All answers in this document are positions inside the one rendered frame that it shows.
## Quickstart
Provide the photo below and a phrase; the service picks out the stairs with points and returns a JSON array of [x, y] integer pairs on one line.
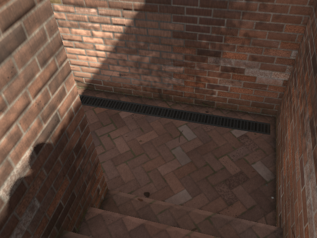
[[124, 215]]

